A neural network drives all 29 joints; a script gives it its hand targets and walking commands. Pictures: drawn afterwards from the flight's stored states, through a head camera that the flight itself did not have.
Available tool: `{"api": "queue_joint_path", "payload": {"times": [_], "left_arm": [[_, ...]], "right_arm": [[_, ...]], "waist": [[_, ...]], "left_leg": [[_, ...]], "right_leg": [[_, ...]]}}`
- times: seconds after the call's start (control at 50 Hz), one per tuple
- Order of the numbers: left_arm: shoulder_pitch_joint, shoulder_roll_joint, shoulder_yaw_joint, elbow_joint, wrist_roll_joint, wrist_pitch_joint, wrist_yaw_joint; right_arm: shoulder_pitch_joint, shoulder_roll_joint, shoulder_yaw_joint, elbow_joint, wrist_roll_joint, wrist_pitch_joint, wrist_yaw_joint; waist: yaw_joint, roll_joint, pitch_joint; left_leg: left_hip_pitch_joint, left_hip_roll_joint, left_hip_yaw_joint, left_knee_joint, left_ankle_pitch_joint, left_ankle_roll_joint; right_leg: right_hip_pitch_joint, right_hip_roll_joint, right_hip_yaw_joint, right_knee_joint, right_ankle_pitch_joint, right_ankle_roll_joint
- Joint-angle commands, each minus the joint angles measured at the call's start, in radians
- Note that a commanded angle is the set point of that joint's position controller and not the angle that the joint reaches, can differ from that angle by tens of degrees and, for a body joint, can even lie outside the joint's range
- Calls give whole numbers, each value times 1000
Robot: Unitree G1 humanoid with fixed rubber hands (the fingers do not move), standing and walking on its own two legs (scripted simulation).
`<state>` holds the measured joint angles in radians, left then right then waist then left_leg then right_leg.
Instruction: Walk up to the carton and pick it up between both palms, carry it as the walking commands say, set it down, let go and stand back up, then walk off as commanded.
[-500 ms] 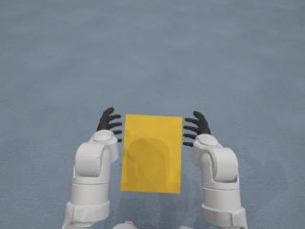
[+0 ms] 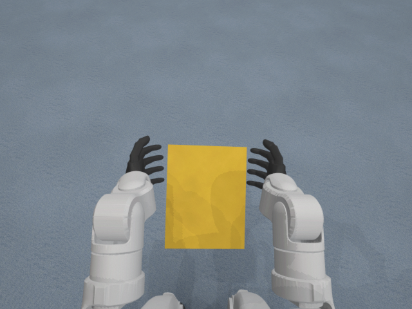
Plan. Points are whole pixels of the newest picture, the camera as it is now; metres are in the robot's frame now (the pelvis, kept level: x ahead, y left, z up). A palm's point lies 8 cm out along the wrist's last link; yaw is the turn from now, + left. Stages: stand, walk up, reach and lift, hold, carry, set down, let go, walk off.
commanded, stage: carry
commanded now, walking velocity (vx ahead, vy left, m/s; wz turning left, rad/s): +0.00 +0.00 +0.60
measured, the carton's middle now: (203, 192) +0.35 +0.01 -0.04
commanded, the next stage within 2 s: none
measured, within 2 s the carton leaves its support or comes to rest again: neither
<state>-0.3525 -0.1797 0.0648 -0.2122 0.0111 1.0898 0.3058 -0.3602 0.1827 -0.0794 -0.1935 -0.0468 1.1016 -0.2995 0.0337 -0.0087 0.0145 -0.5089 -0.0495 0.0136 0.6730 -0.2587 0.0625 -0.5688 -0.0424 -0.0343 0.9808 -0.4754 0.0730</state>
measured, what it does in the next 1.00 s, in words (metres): walks backwards, turning left: right foot, then left foot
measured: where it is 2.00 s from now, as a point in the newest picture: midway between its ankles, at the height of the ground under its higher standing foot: outside the picture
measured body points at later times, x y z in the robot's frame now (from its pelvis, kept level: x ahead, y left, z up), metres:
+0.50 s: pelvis -0.06 +0.03 +0.00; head -0.04 +0.05 +0.45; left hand +0.20 +0.26 +0.08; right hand +0.28 +0.03 +0.08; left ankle -0.05 +0.11 -0.72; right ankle -0.03 -0.11 -0.67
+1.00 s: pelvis -0.11 +0.05 +0.00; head -0.11 +0.04 +0.45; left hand +0.09 +0.32 +0.11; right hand +0.21 +0.12 +0.10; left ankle -0.15 +0.15 -0.71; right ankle -0.04 -0.07 -0.72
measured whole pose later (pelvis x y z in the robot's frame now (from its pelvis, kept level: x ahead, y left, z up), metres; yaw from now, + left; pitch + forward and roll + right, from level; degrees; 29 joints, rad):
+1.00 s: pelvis -0.11 +0.05 +0.00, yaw +37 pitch +3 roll +0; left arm -0.36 -0.18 0.04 -0.15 0.08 1.12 0.31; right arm -0.30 0.16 -0.05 -0.21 -0.01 1.16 -0.30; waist -0.05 0.01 -0.06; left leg -0.46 0.01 0.06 0.74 -0.42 -0.01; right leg -0.34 -0.15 -0.17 0.68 -0.36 0.04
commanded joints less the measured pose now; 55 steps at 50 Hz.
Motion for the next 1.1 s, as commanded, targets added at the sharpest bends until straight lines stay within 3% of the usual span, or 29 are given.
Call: {"api": "queue_joint_path", "payload": {"times": [0.0, 0.02, 0.06, 0.08, 0.1, 0.12, 0.16, 0.2, 0.3, 0.34, 0.36, 0.38, 0.4, 0.44, 0.48, 0.52, 0.64, 0.72, 0.74, 0.76, 0.78, 0.8, 0.82, 0.84, 0.92, 1.0, 1.02, 1.04, 1.08], "left_arm": [[-303, -1029, -486, -129, -262, -27, -208], [-288, -1030, -486, -146, -267, -31, -207], [-232, -1029, -462, -95, -247, -17, -203], [-208, -1027, -445, -71, -234, -15, -208], [-195, -1012, -404, -34, -206, -24, -207], [-242, -1036, -431, -101, -229, -29, -207], [-230, -1037, -407, -118, -201, -40, -202], [-222, -1008, -381, -99, -180, -37, -194], [-177, -968, -368, -53, -164, -4, -178], [-222, -971, -401, -66, -179, 5, -174], [-222, -969, -405, -62, -186, 11, -179], [-281, -978, -443, -93, -213, 18, -190], [-309, -996, -464, -87, -221, 14, -193], [-352, -1067, -509, -70, -267, 13, -207], [-393, -1077, -521, -103, -290, 1, -221], [-406, -1075, -515, -140, -297, -12, -218], [-316, -1037, -476, -112, -253, -12, -202], [-239, -1015, -430, -83, -226, -12, -196], [-233, -1023, -425, -80, -228, -9, -198], [-210, -1020, -410, -56, -206, -8, -198], [-212, -1033, -388, -27, -189, -16, -198], [-233, -1040, -401, -51, -199, -20, -204], [-244, -1041, -404, -77, -196, -21, -203], [-217, -1022, -385, -67, -176, -18, -195], [-254, -1003, -380, -97, -172, -16, -185], [-203, -982, -388, -19, -155, 17, -173], [-239, -982, -414, -55, -173, 20, -176], [-297, -992, -449, -62, -198, 35, -185], [-318, -1045, -484, -42, -235, 29, -199]], "right_arm": [[-270, 987, 447, -147, 253, -34, 190], [-263, 980, 448, -166, 256, -36, 190], [-257, 987, 466, -139, 257, -21, 184], [-286, 993, 482, -160, 265, -21, 184], [-301, 984, 510, -188, 263, -11, 188], [-335, 1004, 519, -204, 282, -14, 193], [-369, 1039, 548, -192, 321, -15, 202], [-366, 1036, 554, -167, 322, -5, 203], [-321, 973, 522, -138, 298, 15, 185], [-282, 970, 485, -95, 276, 24, 187], [-291, 967, 479, -95, 272, 23, 190], [-276, 951, 444, -75, 251, 12, 188], [-287, 957, 431, -72, 254, 7, 193], [-299, 997, 400, -62, 239, 0, 194], [-303, 1033, 396, -51, 240, -12, 197], [-324, 1011, 386, -98, 239, -26, 195], [-307, 993, 429, -113, 261, -26, 194], [-302, 985, 470, -136, 272, -16, 190], [-309, 989, 476, -144, 273, -9, 189], [-319, 1000, 494, -141, 273, -2, 190], [-360, 1012, 520, -174, 277, 3, 194], [-387, 1026, 529, -179, 288, 3, 197], [-427, 1026, 535, -199, 306, -2, 201], [-400, 1019, 537, -178, 311, 3, 204], [-400, 1011, 535, -165, 320, 13, 207], [-326, 958, 487, -116, 285, 33, 200], [-324, 954, 474, -108, 273, 34, 205], [-290, 933, 425, -67, 252, 26, 201], [-294, 961, 403, -73, 246, 18, 200]], "waist": [[-56, 158, -582], [-51, 198, -611], [-24, 119, -596], [-10, -33, -572], [-21, -353, -519], [-18, -279, -482], [-23, -85, -479], [-28, -190, -438], [-14, -246, -426], [-36, -154, -455], [-47, -54, -448], [-61, 302, -471], [-63, 362, -447], [-55, 182, -450], [-58, 114, -443], [-57, 147, -484], [-59, 153, -544], [-48, 120, -564], [-29, 83, -573], [-17, -43, -541], [-16, -318, -483], [-14, -356, -405], [-21, -187, -393], [-27, -114, -399], [-27, -223, -376], [-37, -148, -422], [-52, -23, -447], [-63, 329, -444], [-58, 246, -448]], "left_leg": [[506, 314, -361, -161, 675, 151], [499, 292, -339, -150, 641, 129], [311, 231, -274, -108, 502, 66], [118, 144, -218, 8, 221, -6], [-153, 12, -58, 170, -234, -60], [-228, 38, -16, 381, -349, -95], [-176, 67, -7, 433, -249, -111], [-103, 78, 20, 330, -180, -114], [59, 28, 113, 53, -196, -89], [251, 49, 108, -199, 7, -72], [401, 137, -42, -230, 209, -20], [541, 381, -424, -198, 700, 103], [630, 425, -491, -203, 945, 182], [615, 363, -384, -199, 683, 166], [526, 309, -309, -222, 538, 151], [479, 296, -328, -262, 381, 145], [501, 293, -410, -271, 423, 145], [450, 232, -360, -230, 439, 103], [315, 193, -315, -221, 349, 56], [123, 113, -223, -160, 176, -18], [-55, -5, -86, 22, -98, -54], [-180, 0, -34, 267, -271, -60], [-173, 42, -28, 362, -266, -74], [-142, 64, -26, 357, -222, -83], [4, 49, 58, 125, -203, -82], [263, 40, 101, -176, 0, -71], [444, 145, -93, -203, 90, -16], [520, 378, -474, -235, 479, 102], [601, 383, -462, -220, 569, 178]], "right_leg": [[42, 18, 33, -129, 14, -13], [112, 21, 29, -232, 36, -22], [382, 1, 0, -505, 174, -46], [567, -150, 173, -643, 266, -99], [643, -416, 410, -604, 706, -246], [646, -448, 355, -566, 897, -311], [568, -388, 184, -538, 847, -260], [532, -319, 57, -526, 759, -210], [479, -308, -28, -438, 725, -169], [396, -283, -92, -291, 699, -107], [239, -233, -121, -215, 547, -44], [3, -102, -166, -30, 58, 33], [-154, -55, -87, 104, -220, 26], [-174, -76, 22, 180, -122, 5], [-117, -76, 32, 139, -11, 0], [-51, -52, 32, 93, 12, 0], [31, -1, 62, -73, 10, -26], [232, 28, 18, -384, 49, -44], [419, 1, 9, -520, 125, -57], [571, -117, 125, -625, 137, -110], [609, -350, 363, -638, 386, -211], [566, -455, 362, -645, 600, -288], [539, -436, 278, -595, 743, -295], [526, -393, 177, -568, 760, -264], [456, -285, -1, -515, 626, -185], [344, -258, -98, -316, 532, -97], [160, -202, -121, -198, 439, -38], [-35, -84, -174, -6, -55, 31], [-163, -63, -27, 115, -192, 1]]}}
